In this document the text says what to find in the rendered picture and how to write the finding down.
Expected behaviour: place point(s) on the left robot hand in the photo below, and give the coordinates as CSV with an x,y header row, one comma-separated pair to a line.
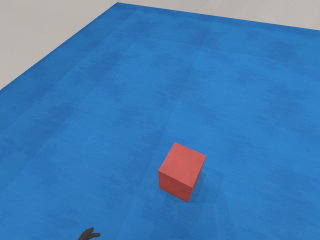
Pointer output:
x,y
87,234

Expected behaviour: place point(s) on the carton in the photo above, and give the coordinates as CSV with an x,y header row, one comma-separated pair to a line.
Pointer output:
x,y
180,171

